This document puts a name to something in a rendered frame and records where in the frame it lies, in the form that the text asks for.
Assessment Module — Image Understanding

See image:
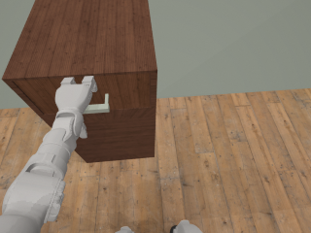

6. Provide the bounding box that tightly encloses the robot left hand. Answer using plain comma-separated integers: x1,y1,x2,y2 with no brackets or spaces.
54,76,98,139

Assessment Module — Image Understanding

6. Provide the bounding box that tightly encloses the left robot upper arm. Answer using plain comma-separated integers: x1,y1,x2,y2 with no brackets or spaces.
0,172,66,233

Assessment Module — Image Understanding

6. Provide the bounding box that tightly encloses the right robot thigh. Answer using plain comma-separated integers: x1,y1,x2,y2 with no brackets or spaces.
173,223,202,233

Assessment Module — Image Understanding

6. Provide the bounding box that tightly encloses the left robot forearm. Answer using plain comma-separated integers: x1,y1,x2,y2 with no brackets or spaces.
2,109,84,214

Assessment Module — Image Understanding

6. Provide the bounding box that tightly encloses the robot left shin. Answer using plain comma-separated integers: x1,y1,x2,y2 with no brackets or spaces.
121,226,133,232

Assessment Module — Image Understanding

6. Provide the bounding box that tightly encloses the cabinet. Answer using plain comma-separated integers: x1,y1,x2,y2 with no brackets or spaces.
2,0,157,163

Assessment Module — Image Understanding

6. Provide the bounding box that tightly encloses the drawer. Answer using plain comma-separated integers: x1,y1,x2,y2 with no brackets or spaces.
14,73,150,115

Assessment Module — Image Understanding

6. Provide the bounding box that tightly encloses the handle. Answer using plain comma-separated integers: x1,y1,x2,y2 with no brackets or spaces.
83,93,110,115

